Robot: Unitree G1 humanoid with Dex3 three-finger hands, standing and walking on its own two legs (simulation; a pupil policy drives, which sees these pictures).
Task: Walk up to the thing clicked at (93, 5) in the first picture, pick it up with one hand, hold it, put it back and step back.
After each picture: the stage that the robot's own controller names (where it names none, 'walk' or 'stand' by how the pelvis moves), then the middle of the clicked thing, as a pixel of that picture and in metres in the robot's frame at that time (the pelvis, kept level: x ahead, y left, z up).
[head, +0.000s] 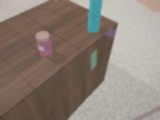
stand; (95, 11) +0.82 -0.08 +0.03
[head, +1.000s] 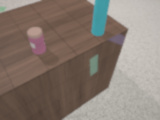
rise first; (100, 12) +0.73 -0.07 +0.06
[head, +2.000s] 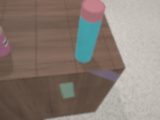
sink last; (87, 35) +0.49 +0.03 +0.07
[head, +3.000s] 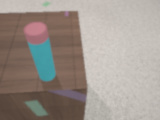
stand; (42, 55) +0.44 +0.17 +0.05
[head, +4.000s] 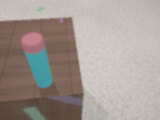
stand; (39, 63) +0.43 +0.18 +0.03
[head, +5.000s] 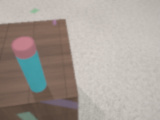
stand; (31, 67) +0.41 +0.20 +0.03
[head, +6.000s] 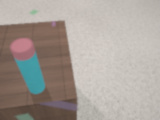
stand; (30, 69) +0.41 +0.20 +0.02
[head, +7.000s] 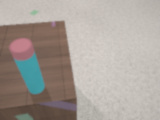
stand; (29, 69) +0.41 +0.21 +0.02
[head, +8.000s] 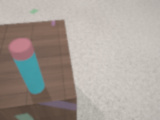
stand; (29, 69) +0.41 +0.21 +0.02
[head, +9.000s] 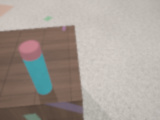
rise first; (38, 70) +0.41 +0.21 +0.03
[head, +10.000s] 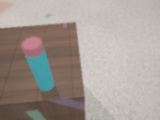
go down; (40, 67) +0.42 +0.20 +0.03
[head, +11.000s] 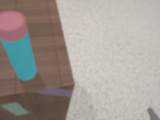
go down; (20, 52) +0.42 +0.18 +0.07
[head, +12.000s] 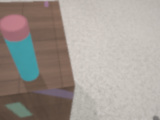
approach; (23, 53) +0.43 +0.19 +0.07
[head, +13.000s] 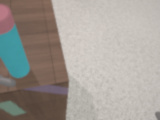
close in; (10, 47) +0.42 +0.20 +0.10
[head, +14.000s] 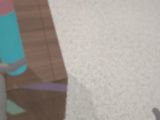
lift; (7, 38) +0.45 +0.20 +0.10
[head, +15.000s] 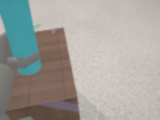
lift; (20, 30) +0.37 +0.16 +0.27
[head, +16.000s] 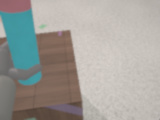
hold; (22, 42) +0.34 +0.16 +0.25
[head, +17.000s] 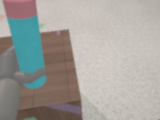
hold; (28, 46) +0.34 +0.15 +0.23
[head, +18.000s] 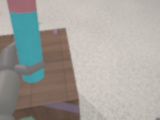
crouch; (28, 41) +0.38 +0.16 +0.22
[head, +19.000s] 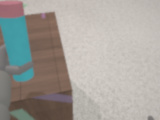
lower; (17, 43) +0.44 +0.19 +0.13
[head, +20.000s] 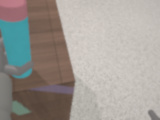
lower; (17, 42) +0.43 +0.19 +0.10
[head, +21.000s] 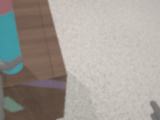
lower; (4, 37) +0.45 +0.20 +0.11
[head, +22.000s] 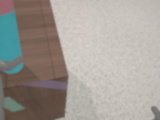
lower; (5, 37) +0.45 +0.20 +0.11
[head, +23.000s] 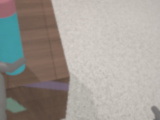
rest; (7, 39) +0.44 +0.20 +0.11
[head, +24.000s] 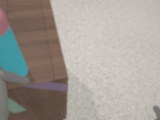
withdraw; (6, 50) +0.41 +0.20 +0.10
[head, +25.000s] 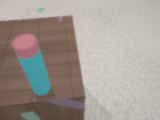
sink last; (34, 68) +0.38 +0.19 +0.07
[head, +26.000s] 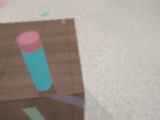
stand; (37, 64) +0.41 +0.20 +0.07
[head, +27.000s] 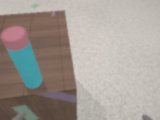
stand; (25, 61) +0.41 +0.21 +0.07
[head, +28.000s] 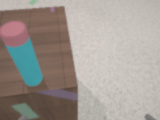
stand; (25, 58) +0.40 +0.20 +0.09
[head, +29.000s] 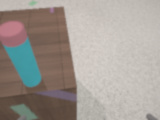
stand; (23, 58) +0.40 +0.21 +0.09
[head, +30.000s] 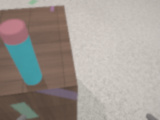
stand; (24, 57) +0.41 +0.21 +0.09
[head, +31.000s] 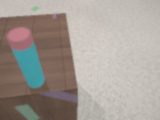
stand; (28, 61) +0.41 +0.20 +0.06
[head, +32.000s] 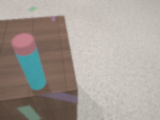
walk; (31, 65) +0.42 +0.20 +0.03
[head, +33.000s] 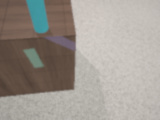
walk; (36, 7) +0.67 +0.22 +0.05
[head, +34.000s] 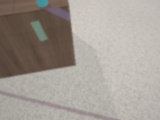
stand; out of the picture +0.99 +0.30 +0.04
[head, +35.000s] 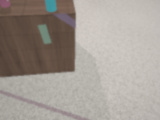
stand; out of the picture +1.04 +0.22 +0.03
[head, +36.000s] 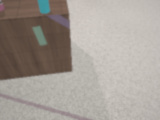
stand; out of the picture +1.04 +0.26 +0.03
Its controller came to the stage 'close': yes
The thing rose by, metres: 0.22
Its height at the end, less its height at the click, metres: +0.00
